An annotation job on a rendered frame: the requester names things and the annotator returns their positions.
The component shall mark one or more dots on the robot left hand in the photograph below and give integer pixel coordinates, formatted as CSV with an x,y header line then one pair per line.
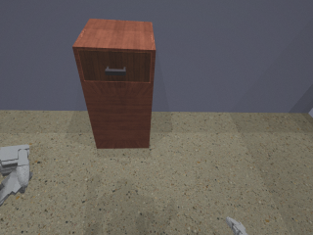
x,y
14,163

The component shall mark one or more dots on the cabinet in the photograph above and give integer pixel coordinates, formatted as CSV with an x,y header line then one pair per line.
x,y
120,112

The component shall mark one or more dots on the drawer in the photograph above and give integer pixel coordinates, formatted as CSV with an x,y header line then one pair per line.
x,y
94,64

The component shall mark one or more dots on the handle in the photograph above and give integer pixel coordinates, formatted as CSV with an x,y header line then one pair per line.
x,y
109,71

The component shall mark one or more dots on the robot right hand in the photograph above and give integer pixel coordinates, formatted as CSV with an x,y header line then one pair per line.
x,y
236,227

